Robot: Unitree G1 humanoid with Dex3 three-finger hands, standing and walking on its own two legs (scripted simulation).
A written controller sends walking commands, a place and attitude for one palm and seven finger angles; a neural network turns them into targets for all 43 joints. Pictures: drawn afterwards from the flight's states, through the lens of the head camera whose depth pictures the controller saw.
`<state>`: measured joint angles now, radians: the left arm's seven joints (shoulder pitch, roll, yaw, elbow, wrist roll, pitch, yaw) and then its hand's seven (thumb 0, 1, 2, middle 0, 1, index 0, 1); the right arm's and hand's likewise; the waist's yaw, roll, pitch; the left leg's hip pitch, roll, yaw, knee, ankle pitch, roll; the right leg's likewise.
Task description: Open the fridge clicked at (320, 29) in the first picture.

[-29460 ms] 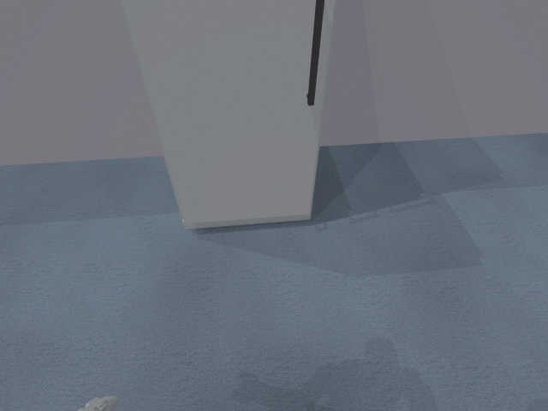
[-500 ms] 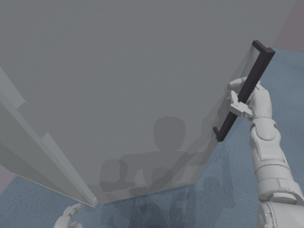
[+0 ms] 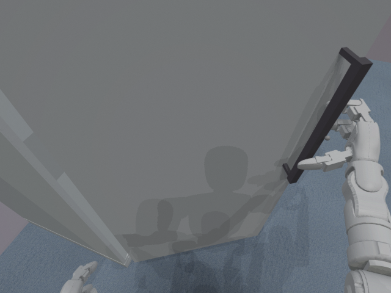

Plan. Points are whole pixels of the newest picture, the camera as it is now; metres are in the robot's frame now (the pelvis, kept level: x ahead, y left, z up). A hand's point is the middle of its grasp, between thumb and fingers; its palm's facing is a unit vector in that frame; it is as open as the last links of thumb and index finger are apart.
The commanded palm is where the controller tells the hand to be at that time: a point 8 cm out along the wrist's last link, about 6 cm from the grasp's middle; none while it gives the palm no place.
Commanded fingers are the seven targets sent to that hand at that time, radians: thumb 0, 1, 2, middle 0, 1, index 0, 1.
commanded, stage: loosen the grip on the handle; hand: right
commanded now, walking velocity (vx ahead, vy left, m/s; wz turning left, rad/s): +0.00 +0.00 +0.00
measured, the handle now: (313, 130) +0.44 -0.21 +0.10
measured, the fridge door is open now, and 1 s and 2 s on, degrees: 57 57 57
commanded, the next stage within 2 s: slip the hand off the handle in 0.04 s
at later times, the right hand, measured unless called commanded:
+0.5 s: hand (366, 145) +0.39 -0.29 +0.13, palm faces +0.22 +0.96 -0.18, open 14.7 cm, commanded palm +0.36 -0.32 +0.14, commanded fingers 0.00 0.55 -0.20 0.25 1.15 0.25 1.15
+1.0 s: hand (374, 162) +0.36 -0.30 +0.12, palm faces +0.20 +0.96 -0.17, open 14.7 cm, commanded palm +0.31 -0.34 +0.14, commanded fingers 0.00 0.55 -0.20 0.25 1.15 0.25 1.15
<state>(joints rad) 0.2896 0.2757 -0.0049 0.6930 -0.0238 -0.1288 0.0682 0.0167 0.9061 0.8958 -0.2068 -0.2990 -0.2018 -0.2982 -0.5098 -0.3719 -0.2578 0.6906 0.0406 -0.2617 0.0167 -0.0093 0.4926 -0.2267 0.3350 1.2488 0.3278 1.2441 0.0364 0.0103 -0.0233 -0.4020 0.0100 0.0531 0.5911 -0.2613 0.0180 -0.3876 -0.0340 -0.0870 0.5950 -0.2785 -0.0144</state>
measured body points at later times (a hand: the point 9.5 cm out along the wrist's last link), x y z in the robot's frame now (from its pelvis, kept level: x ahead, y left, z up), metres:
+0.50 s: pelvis +0.03 -0.02 +0.00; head +0.04 -0.02 +0.45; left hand +0.17 +0.24 -0.10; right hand +0.37 -0.34 +0.14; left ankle +0.03 +0.11 -0.73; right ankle +0.02 -0.11 -0.73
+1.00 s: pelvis +0.02 -0.02 +0.00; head +0.03 -0.02 +0.45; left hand +0.13 +0.24 -0.10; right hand +0.34 -0.35 +0.13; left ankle +0.02 +0.11 -0.73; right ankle +0.02 -0.11 -0.73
